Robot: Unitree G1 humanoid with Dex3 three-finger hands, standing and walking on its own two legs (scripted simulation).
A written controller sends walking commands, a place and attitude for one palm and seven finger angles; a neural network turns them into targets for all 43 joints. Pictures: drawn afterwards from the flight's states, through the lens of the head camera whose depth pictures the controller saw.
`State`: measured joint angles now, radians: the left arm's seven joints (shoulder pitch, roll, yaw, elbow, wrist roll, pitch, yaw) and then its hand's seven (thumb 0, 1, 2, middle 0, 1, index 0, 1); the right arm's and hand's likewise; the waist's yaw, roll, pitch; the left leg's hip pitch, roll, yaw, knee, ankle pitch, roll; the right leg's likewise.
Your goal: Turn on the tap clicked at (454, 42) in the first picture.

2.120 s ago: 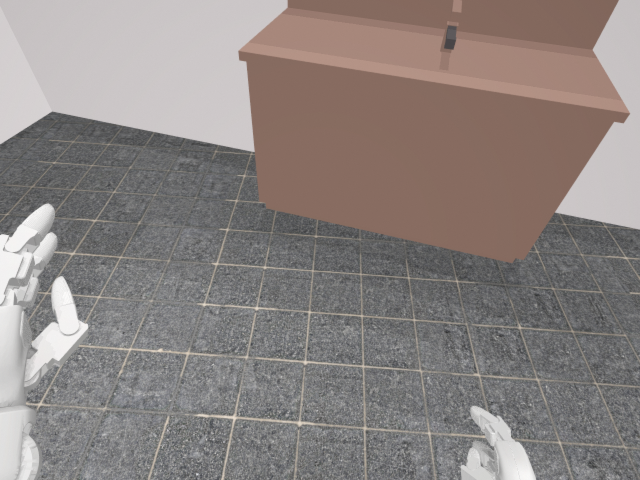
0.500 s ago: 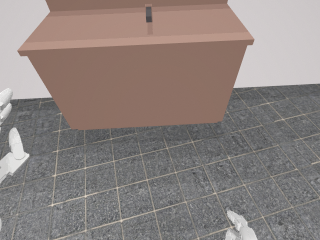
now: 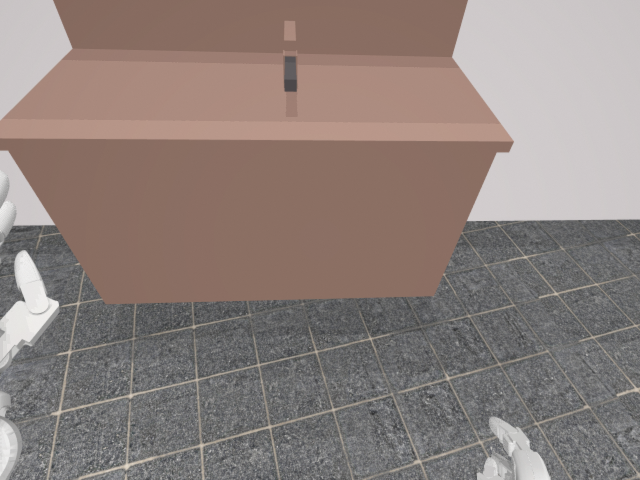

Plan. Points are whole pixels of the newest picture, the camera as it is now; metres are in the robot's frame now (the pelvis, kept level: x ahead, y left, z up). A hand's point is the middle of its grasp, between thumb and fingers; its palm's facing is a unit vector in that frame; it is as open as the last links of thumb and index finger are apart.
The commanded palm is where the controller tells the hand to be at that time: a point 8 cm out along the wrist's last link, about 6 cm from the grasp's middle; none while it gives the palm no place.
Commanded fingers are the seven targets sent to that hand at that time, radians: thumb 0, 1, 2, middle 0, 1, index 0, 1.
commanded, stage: turn to face it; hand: left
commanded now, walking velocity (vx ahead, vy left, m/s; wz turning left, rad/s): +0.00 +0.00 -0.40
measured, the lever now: (290, 83) +0.90 +0.13 +0.08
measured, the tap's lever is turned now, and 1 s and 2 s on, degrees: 0 0 0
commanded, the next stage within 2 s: take the last steps up to it in 0.54 s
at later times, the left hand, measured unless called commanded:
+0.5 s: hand (230, 230) +0.33 +0.13 +0.17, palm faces +0.26 -0.85 -0.46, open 7.4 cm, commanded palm +0.26 +0.19 +0.20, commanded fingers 0.00 0.90 0.90 -0.20 -0.30 -0.20 -0.30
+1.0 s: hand (244, 226) +0.33 +0.11 +0.18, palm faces +0.27 -0.89 -0.37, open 7.4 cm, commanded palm +0.29 +0.16 +0.20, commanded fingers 0.00 0.90 0.90 -0.20 -0.30 -0.20 -0.30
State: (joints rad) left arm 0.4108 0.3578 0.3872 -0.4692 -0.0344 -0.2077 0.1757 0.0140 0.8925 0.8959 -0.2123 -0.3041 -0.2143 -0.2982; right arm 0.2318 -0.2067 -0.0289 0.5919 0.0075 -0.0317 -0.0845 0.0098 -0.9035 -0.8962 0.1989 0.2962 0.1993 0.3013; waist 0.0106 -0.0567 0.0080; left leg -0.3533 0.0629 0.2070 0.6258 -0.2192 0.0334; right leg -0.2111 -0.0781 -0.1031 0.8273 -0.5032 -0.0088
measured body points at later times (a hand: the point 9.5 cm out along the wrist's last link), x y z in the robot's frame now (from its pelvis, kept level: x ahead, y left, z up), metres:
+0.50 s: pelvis +0.07 -0.06 +0.01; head +0.11 -0.10 +0.46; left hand +0.31 +0.17 +0.20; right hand +0.22 -0.33 -0.09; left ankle +0.06 +0.10 -0.64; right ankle +0.12 -0.13 -0.72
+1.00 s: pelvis +0.08 -0.08 +0.01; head +0.05 -0.08 +0.46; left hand +0.31 +0.16 +0.20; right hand +0.18 -0.31 -0.09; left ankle +0.10 +0.06 -0.72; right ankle +0.08 -0.17 -0.72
